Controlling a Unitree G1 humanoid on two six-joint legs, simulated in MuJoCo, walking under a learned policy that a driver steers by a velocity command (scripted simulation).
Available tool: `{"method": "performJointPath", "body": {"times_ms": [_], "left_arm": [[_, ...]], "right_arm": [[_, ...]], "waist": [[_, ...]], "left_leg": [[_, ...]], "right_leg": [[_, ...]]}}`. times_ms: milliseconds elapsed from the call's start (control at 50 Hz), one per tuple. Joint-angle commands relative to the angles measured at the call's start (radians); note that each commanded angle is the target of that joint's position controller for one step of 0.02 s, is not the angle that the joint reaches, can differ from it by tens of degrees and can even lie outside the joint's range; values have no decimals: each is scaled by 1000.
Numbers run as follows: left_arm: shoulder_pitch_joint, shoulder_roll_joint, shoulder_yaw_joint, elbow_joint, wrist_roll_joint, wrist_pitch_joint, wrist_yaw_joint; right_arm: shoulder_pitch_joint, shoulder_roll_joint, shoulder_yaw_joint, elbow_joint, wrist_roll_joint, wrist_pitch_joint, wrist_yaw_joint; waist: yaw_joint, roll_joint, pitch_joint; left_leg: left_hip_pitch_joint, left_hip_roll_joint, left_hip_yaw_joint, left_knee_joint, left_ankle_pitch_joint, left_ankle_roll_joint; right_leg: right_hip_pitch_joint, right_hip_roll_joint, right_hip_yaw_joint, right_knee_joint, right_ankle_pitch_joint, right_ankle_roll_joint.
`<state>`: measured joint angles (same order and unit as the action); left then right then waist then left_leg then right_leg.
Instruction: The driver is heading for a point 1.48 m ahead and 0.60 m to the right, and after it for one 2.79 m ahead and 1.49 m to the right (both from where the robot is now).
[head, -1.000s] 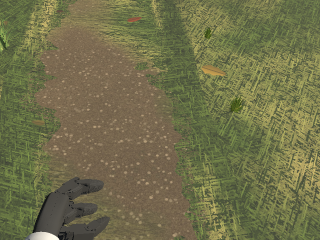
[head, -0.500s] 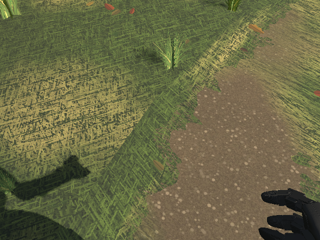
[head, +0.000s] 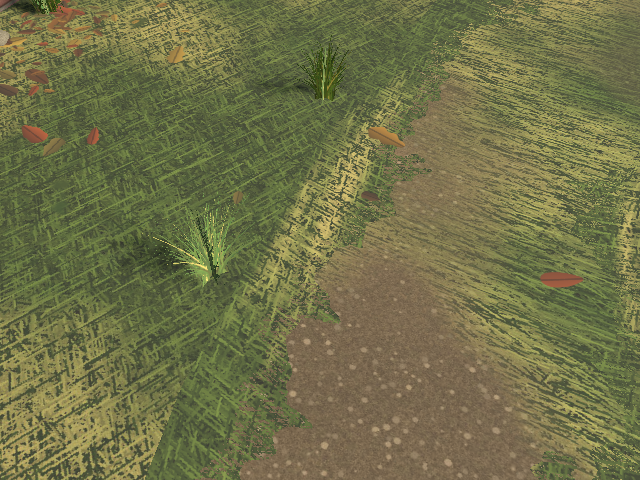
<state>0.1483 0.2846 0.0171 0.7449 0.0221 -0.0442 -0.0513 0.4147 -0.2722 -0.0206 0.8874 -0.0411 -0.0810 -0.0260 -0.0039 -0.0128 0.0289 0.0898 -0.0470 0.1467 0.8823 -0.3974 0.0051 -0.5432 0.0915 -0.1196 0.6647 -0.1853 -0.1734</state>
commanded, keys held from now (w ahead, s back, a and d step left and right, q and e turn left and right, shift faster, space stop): w+e+shift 0.66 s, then w+shift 0.34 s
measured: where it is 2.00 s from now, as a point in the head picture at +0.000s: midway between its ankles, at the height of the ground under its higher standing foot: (583, 135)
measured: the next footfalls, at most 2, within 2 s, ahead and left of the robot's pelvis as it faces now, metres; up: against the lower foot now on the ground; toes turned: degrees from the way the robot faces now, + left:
left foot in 0.38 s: +0.61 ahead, +0.09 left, +0.00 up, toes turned -24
right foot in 0.84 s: +0.84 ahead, -0.31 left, +0.00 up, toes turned -45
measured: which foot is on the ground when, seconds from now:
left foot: up 0.00-0.36, down 0.38-0.84, up 0.86-1.00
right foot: down 0.00-0.40, up 0.42-0.82, down 0.84-1.00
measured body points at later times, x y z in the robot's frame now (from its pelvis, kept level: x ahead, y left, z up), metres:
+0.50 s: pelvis +0.47 +0.00 +0.03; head +0.50 -0.01 +0.47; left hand +0.67 +0.25 -0.09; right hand +0.51 -0.32 -0.06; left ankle +0.57 +0.10 -0.70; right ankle +0.28 -0.02 -0.59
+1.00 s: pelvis +0.84 -0.26 +0.03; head +0.87 -0.26 +0.48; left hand +1.09 -0.11 -0.10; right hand +0.73 -0.50 -0.08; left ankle +0.91 -0.10 -0.60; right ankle +0.81 -0.28 -0.70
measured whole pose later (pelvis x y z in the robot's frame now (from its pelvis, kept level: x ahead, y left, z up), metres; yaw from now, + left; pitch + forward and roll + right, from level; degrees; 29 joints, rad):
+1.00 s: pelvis +0.84 -0.26 +0.03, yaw -47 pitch +0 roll -1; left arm 0.33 0.30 0.04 0.82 0.03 -0.04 0.00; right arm 0.27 -0.24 0.01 0.74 -0.04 -0.07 0.01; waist -0.02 0.00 0.03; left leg -0.50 0.12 -0.03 1.29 -0.35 0.01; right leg -0.23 0.16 -0.04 0.49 -0.25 -0.15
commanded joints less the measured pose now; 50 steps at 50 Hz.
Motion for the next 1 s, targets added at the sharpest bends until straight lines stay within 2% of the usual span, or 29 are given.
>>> {"method": "performJointPath", "body": {"times_ms": [20,60,120,200,260,320,340,360,380,400,420,440,460,480,520,560,620,680,740,780,800,820,840,860,880,900,920,960,1000], "left_arm": [[344,297,116,29,-11,31,32],[283,183,92,50,-13,28,40],[226,142,71,43,-21,-8,42],[230,181,90,21,-23,-33,39],[293,204,105,32,-36,-32,31],[288,224,115,25,-31,-27,44],[275,246,120,20,-25,-28,47],[239,281,125,13,-18,-30,43],[182,254,118,-4,-12,-41,40],[199,89,75,-40,-24,-52,43],[302,53,46,-101,-57,-45,38],[217,132,51,-61,-24,-22,49],[139,153,57,-64,-4,-12,39],[74,146,58,-66,9,-2,25],[53,97,46,-104,20,25,-4],[-12,59,32,-140,16,45,-15],[-80,57,16,-208,15,53,-30],[-191,67,6,-235,12,50,-45],[-237,42,-9,-225,12,34,-51],[-119,80,3,-177,22,24,-33],[33,116,20,-126,25,18,-21],[242,156,45,-54,24,14,-3],[344,227,85,-18,4,27,21],[213,344,103,-60,40,32,31],[286,296,106,-80,18,41,44],[246,272,103,-34,14,28,56],[226,212,88,-6,5,11,58],[167,142,63,1,8,-17,61],[177,105,50,25,-9,-41,58]], "right_arm": [[-139,-118,3,-238,5,-57,12],[-199,-123,10,-249,-4,-72,22],[-195,-81,27,-263,-43,1,27],[-428,-59,49,-367,-11,11,48],[-488,-58,49,-382,9,5,51],[-469,-102,33,-383,10,-4,38],[-386,-144,15,-358,12,-7,28],[-228,-187,-7,-320,17,-13,15],[-4,-236,-33,-271,10,-17,-5],[158,-307,-59,-249,-32,-21,-22],[44,-365,-77,-257,-34,-9,-10],[-75,-239,-63,-284,-24,-2,-4],[-117,-159,-44,-278,-14,1,0],[-92,-132,-37,-248,-18,3,4],[-56,-114,-32,-185,-4,-12,4],[-16,-64,-21,-135,18,-30,22],[-72,-105,-30,-128,18,-51,29],[-54,-119,-33,-99,12,-55,28],[65,-166,-36,-54,9,-49,20],[65,-239,-48,-50,8,-27,4],[36,-270,-54,-56,7,-11,-2],[-7,-274,-54,-69,10,2,-4],[-49,-250,-55,-87,15,0,-1],[138,-94,-13,-169,40,-8,30],[-45,-179,-26,-196,35,-25,24],[-94,-151,-19,-215,49,-31,25],[-109,-130,-11,-215,33,-30,24],[-54,-101,-2,-181,1,5,32],[-88,-76,0,-191,-12,32,48]], "waist": [[144,-105,-301],[42,112,-55],[-50,100,32],[11,27,97],[83,-26,37],[74,-44,-14],[33,-41,-80],[-62,-29,-177],[-179,-16,-282],[-193,203,-414],[-62,481,-500],[-72,257,-321],[-77,126,-191],[-84,30,-119],[-39,103,-47],[-24,91,5],[26,114,31],[14,48,103],[-12,59,103],[75,128,16],[159,153,-65],[257,152,-147],[293,32,-237],[56,-230,-372],[176,-14,-447],[123,-10,-224],[69,57,-95],[-23,74,0],[-46,34,36]], "left_leg": [[-974,-14,-256,828,-28,-10],[-897,88,-253,580,91,7],[-738,148,-221,395,40,-36],[-604,146,-145,-37,312,-75],[-530,88,-128,-232,509,-54],[-447,50,-162,-374,451,-31],[-343,24,-167,-379,370,-21],[-172,21,-165,-379,286,-10],[85,105,-221,-329,176,12],[340,388,-544,-388,-226,55],[378,558,-1088,-608,-402,145],[232,492,-981,-623,-510,146],[94,441,-768,-606,-334,130],[8,392,-608,-608,-95,107],[-116,355,-458,-651,34,99],[-142,321,-294,-668,262,59],[-211,317,-132,-733,417,60],[-231,252,38,-795,525,34],[-155,250,98,-757,1082,15],[-48,294,97,-563,1448,26],[-59,315,91,-370,1504,41],[-142,308,93,-107,1431,60],[-367,185,102,299,902,44],[-804,69,-10,731,-120,1],[-871,58,-187,782,-12,18],[-933,115,-192,697,48,24],[-893,160,-195,556,64,28],[-732,190,-199,445,52,18],[-724,221,-199,314,25,-8]], "right_leg": [[967,-347,938,-348,-186,-324],[604,-298,778,-448,-199,-215],[260,-148,554,-475,-73,-163],[76,-67,470,-539,89,-130],[227,-76,480,-492,339,-71],[393,-103,517,-365,504,-22],[432,-104,521,-249,638,2],[424,-86,503,-57,689,23],[287,-53,475,204,578,40],[48,29,373,555,-52,41],[-170,48,277,747,-324,57],[-254,-51,248,781,-196,48],[-251,-89,218,730,-121,57],[-227,-118,208,690,-105,66],[-221,-167,207,664,-105,81],[-261,-192,191,647,-82,80],[-256,-199,162,550,70,90],[-176,-165,67,293,191,68],[7,-54,-56,110,185,11],[143,17,-51,62,75,-23],[307,38,-20,43,20,-46],[541,35,27,-49,23,-73],[812,-37,171,-92,-48,-75],[1106,-423,752,-142,-57,-251],[1062,-391,871,-283,-137,-257],[884,-379,747,-355,-100,-215],[696,-340,661,-385,-48,-174],[414,-273,520,-426,51,-143],[313,-237,456,-505,-33,-143]]}}
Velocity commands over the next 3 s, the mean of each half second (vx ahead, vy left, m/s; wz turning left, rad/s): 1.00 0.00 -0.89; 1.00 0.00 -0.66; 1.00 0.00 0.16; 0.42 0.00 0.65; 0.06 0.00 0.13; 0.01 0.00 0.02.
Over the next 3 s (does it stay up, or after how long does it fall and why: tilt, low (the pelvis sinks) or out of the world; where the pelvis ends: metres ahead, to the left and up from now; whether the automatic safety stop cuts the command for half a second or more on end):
stays up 1.51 -0.79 0.04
